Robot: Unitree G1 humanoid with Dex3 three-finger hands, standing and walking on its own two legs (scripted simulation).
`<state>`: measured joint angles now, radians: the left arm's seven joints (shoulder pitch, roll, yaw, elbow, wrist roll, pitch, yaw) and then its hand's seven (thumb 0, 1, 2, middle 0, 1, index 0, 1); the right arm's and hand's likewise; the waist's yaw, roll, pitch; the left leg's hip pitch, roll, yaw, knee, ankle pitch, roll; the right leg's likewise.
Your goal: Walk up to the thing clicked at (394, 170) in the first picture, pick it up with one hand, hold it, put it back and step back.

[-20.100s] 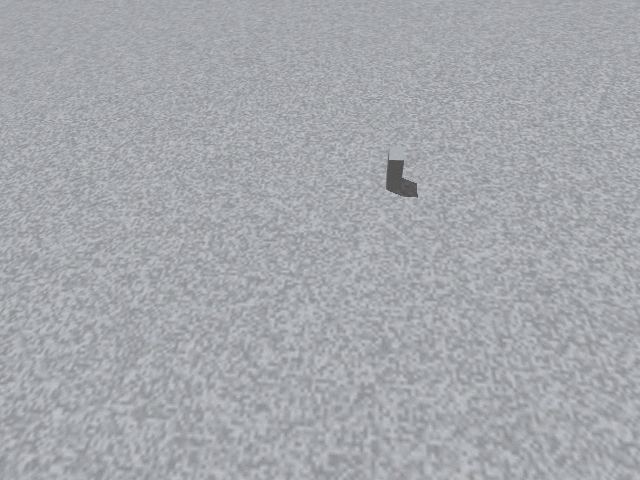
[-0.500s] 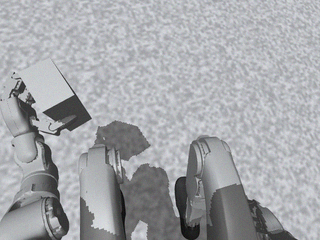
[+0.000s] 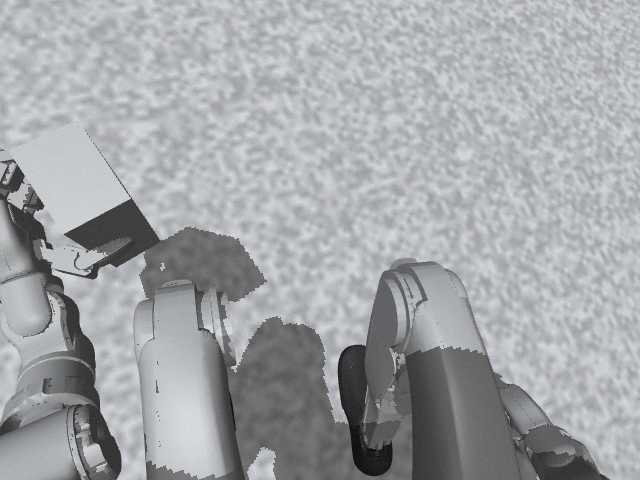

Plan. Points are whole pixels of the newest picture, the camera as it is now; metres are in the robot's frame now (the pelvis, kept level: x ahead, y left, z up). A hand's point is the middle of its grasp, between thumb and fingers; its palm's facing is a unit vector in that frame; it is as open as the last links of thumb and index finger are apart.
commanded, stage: lower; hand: left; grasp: from the side
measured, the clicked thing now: (100, 205) +0.42 +0.26 -0.09
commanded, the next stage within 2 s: loosen in 1.58 s
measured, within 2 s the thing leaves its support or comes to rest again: rests again in 1.92 s
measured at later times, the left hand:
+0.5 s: hand (87, 224) +0.41 +0.28 -0.14, palm faces +0.38 -0.92 +0.01, open 12.3 cm
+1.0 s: hand (94, 230) +0.41 +0.28 -0.17, palm faces +0.39 -0.92 +0.00, open 12.2 cm
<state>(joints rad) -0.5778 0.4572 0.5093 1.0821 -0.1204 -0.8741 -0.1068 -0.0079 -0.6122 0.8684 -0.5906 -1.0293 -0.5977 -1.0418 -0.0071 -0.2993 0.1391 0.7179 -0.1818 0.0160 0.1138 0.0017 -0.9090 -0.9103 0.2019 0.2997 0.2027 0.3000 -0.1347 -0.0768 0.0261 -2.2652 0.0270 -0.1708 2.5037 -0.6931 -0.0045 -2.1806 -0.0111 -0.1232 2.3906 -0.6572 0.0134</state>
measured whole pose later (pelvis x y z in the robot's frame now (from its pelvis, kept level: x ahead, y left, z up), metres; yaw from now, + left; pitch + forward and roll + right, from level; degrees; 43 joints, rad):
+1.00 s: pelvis -0.01 +0.01 -0.03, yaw -5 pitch +15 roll -15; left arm -0.58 0.69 0.56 1.32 -0.11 -1.07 -0.01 -0.01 -0.61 0.87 -0.60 -1.01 -0.61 -1.02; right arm -0.13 -0.35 0.38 0.63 -0.31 0.01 0.15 0.00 -0.90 -0.91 0.20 0.30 0.20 0.30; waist -0.21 -0.21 0.23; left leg -2.24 0.02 -0.30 2.65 -0.71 0.00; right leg -2.11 0.03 -0.22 2.43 -0.62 0.05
